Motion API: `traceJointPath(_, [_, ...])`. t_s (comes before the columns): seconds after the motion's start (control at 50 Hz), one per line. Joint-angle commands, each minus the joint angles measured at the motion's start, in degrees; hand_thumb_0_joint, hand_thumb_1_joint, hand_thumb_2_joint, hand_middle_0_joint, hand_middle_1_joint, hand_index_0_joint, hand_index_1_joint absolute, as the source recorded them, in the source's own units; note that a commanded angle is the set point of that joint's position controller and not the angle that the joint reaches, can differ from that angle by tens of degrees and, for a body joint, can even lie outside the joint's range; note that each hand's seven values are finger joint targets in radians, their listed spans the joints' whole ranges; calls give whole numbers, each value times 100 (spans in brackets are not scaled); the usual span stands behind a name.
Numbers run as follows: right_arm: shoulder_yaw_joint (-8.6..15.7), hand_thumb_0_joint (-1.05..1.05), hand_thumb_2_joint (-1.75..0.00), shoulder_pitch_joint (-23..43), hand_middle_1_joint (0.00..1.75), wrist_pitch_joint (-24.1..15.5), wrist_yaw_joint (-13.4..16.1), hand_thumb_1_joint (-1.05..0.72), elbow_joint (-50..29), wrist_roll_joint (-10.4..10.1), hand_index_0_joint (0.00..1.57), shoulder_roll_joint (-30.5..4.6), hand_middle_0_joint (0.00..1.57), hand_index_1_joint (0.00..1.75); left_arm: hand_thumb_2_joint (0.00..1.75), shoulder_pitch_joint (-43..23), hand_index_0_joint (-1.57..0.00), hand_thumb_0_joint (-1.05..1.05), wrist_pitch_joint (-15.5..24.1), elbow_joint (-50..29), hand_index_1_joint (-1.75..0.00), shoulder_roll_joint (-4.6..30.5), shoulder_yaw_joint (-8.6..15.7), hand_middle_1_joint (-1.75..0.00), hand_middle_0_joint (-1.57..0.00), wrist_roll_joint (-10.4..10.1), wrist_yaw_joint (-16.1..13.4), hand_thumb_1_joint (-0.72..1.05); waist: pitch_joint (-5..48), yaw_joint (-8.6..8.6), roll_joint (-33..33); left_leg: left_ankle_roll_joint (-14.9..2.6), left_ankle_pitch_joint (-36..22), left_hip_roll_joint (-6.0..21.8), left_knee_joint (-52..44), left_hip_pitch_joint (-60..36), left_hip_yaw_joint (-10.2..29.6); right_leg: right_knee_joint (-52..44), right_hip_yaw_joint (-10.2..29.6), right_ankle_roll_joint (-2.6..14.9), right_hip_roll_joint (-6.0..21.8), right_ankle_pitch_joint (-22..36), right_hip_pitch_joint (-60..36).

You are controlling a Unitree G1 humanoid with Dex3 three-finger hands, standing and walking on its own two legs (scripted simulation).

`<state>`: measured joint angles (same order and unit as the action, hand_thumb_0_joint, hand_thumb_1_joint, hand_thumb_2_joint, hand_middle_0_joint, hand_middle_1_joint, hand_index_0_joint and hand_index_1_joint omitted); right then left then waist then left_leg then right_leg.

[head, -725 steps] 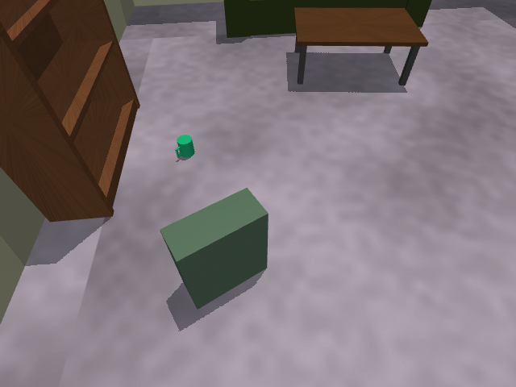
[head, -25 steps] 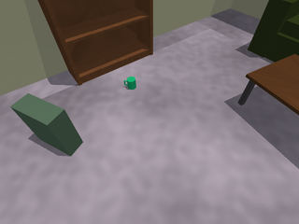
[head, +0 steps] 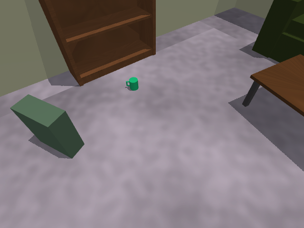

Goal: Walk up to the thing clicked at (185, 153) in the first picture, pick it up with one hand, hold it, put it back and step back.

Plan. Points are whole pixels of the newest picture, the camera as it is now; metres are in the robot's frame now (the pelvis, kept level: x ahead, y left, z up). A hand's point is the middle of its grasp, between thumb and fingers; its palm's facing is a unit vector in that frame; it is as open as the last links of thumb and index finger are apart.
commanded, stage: stand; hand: left
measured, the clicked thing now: (132, 83) +1.45 +0.26 -0.73
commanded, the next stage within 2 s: walk up in 0.18 s
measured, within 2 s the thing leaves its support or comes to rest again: neither
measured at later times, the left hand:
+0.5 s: hand out of the picture +0.06 +0.35 -0.17, palm faces +0.05 -0.93 -0.37, open 7.4 cm
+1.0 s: hand (88, 146) +0.42 +0.28 -0.15, palm faces -0.06 -0.93 -0.37, open 7.4 cm
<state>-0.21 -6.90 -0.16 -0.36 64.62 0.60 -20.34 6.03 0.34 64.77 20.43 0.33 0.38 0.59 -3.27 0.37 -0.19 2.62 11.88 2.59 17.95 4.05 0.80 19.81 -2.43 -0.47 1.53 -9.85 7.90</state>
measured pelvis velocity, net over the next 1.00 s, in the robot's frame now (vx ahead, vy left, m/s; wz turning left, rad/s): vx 0.28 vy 0.01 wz -0.02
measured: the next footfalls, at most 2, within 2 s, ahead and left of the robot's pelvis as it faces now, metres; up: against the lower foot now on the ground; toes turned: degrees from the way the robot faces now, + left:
left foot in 0.44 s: +0.14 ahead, +0.17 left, +0.00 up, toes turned +6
right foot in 0.92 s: +0.41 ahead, -0.11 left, +0.00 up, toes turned -6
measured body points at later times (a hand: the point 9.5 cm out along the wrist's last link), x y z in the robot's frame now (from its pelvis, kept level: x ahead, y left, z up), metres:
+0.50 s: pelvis +0.05 +0.05 -0.02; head +0.05 +0.07 +0.43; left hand +0.06 +0.40 -0.15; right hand +0.15 -0.29 -0.11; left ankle +0.10 +0.17 -0.75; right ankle +0.01 -0.11 -0.73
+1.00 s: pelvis +0.28 +0.01 -0.03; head +0.30 -0.01 +0.42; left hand +0.42 +0.33 -0.12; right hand +0.28 -0.31 -0.17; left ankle +0.11 +0.16 -0.71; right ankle +0.37 -0.10 -0.75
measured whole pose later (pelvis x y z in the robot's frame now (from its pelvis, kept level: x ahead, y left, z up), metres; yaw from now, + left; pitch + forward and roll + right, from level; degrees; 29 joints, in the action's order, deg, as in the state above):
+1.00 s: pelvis +0.28 +0.01 -0.03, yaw -1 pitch -3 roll +0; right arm 3.7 -20.6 -2.7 -1.9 53.3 0.7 -23.2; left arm 7.5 3.3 52.6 22.1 4.2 0.9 5.0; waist -5.5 -1.4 -3.1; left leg -1.1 28.4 5.0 48.4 2.4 -3.0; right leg 38.6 -4.6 1.3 2.3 -12.3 23.4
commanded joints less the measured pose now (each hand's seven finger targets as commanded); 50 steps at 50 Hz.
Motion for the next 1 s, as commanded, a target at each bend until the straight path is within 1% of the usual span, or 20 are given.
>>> traceJointPath(0.0, [230,0,-90,216,30,-114,83,-90,-337,-5,20,-1197,20,30,90,-186,-20,0,136,-353,-30,1268,225,-30,-20,8,-76,90,541,-26,69,-283,-941,512,-234,87,307,-287,539,155,632,933,-297])
traceJointPath(0.14, [239,0,-90,210,30,-117,88,-90,-358,0,20,-1225,20,30,90,-195,-20,0,122,-373,-30,1241,222,-30,-20,2,-85,90,538,-21,-6,-276,-1071,522,-248,153,296,-239,527,175,634,1084,-382])
traceJointPath(0.16, [601,0,-90,-75,30,-230,-52,-90,-631,78,20,-1710,20,30,90,198,-20,0,200,-622,-30,1754,631,-30,-20,126,93,90,1126,49,109,-733,1967,307,297,218,307,166,450,380,369,-2140,-561])
traceJointPath(0.2, [638,0,-90,185,30,-233,-145,-90,-714,160,20,-1729,20,30,90,214,-20,0,191,-635,-30,1796,705,-30,-20,194,196,90,128,196,11,-750,3020,242,526,1601,371,68,1076,608,715,-3532,34])
traceJointPath(0.26, [616,0,-90,744,30,-288,-202,-90,-1107,179,20,-1312,20,30,90,749,-20,0,283,-678,-30,2019,863,-30,-20,211,203,90,-522,679,1038,-433,1572,15,2530,3410,-260,-1210,2576,1384,1976,-3215,-848])
traceJointPath(0.3, [646,0,-90,665,30,-359,-232,-90,-1171,134,20,-1370,20,30,90,902,-20,0,339,-793,-30,2107,898,-30,-20,236,199,90,-331,668,789,-443,1666,311,2420,3541,89,-1234,2611,1615,2139,-2251,-1387])
traceJointPath(0.36, [761,0,-90,87,30,-397,-361,-90,-1134,148,20,-1356,20,30,90,270,-20,0,283,-1139,-30,2005,843,-30,-20,278,266,90,-15,219,1164,-437,1741,281,1871,1998,53,-1061,1668,1238,1542,-2712,-122])
traceJointPath(0.42, [1014,0,-90,-1839,30,-415,-277,-90,-532,145,20,-1576,20,30,90,-801,-20,0,192,-1559,-30,1620,719,-30,-20,184,329,90,316,-955,307,-252,109,-72,845,-1124,-502,723,255,654,654,-2842,2327])
traceJointPath(0.44, [1189,0,-90,-2615,30,-414,-181,-90,-308,214,20,-1977,20,30,90,-625,-20,0,162,-1608,-30,1161,575,-30,-20,182,329,90,512,-1318,-1394,-285,1162,363,91,-1972,458,2720,-362,510,-101,-3157,3404])
traceJointPath(0.46, [1224,0,-90,-2448,30,-446,-93,-90,-552,309,20,-2421,20,30,90,-264,-20,0,135,-1657,-30,864,477,-30,-20,138,291,90,423,-1161,-2150,-463,3190,1578,-835,-1701,2882,4341,464,372,-797,-2781,4262])
traceJointPath(0.48, [1177,0,-90,-1379,30,-476,-78,-90,-992,196,20,-2469,20,30,90,-41,-20,0,124,-1533,-30,1354,581,-30,-20,97,238,90,219,-696,-1112,-854,3961,2162,-1337,-601,3738,4538,1153,363,-404,-2065,3740])
traceJointPath(0.54, [925,0,-90,-291,30,-535,-98,-90,-1326,83,20,-1919,20,30,90,685,-20,0,161,-1090,-30,1710,623,-30,-20,-8,304,90,-261,50,-499,-1001,3011,1526,-1062,136,1964,4182,1221,250,202,-873,3037])
traceJointPath(0.58, [871,0,-90,-438,30,-606,-126,-90,-1401,46,20,-1731,20,30,90,870,-20,0,176,-945,-30,1687,650,-30,-20,28,358,90,-345,7,-627,-999,2272,1289,-1118,207,1249,3818,971,128,239,-489,2830])
traceJointPath(0.68, [867,0,-90,-695,30,-655,-160,-90,-1428,47,20,-1833,20,30,90,385,-20,0,197,-1247,-30,1604,614,-30,-20,51,483,90,-811,-89,-626,-1314,1598,1324,-1339,427,549,2734,702,-106,381,-42,2806])
traceJointPath(0.86, [873,0,-90,-1199,30,-524,-104,-90,-1636,40,20,-1860,20,30,90,-265,-20,0,287,-1591,-30,1328,576,-30,-20,60,503,90,-273,-254,-508,-1197,-1136,1184,-11,-42,-150,1314,-228,280,153,69,1425])
traceJointPath(0.9, [809,0,-90,-1233,30,-490,-81,-90,-1738,43,20,-1702,20,30,90,789,-20,0,332,-1336,-30,1566,742,-30,-20,57,404,90,503,331,145,-972,-2212,805,1920,290,-541,1035,-379,436,-107,-199,-306])
traceJointPath(0.92, [697,0,-90,-1565,30,-489,-90,-90,-1756,24,20,-1442,20,30,90,1534,-20,0,372,-1205,-30,1839,879,-30,-20,87,328,90,1063,616,807,-780,-1490,455,3377,1123,-730,875,177,563,216,-774,-1554])
traceJointPath(0.94, [541,0,-90,-1807,30,-502,-102,-90,-1930,-61,20,-1030,20,30,90,1968,-20,0,416,-1224,-30,2338,1018,-30,-20,92,251,90,1395,647,2017,-526,1234,-331,4667,2586,-744,223,2820,1097,1789,-1397,-2518])
traceJointPath(0.96, [671,0,-90,-1533,30,-473,-49,-90,-1868,-80,20,-1605,20,30,90,1884,-20,0,405,-1280,-30,2457,1017,-30,-20,-25,230,90,1194,747,1604,-507,1853,-333,5142,3176,-219,-258,4013,1632,2265,-938,-2477])
traceJointPath(0.98, [701,0,-90,-1286,30,-483,-23,-90,-1844,-39,20,-1783,20,30,90,1629,-20,0,389,-1392,-30,2380,1015,-30,-20,-112,192,90,916,696,1233,-495,1731,-50,5550,3238,47,-269,3875,1855,2358,-437,-2030])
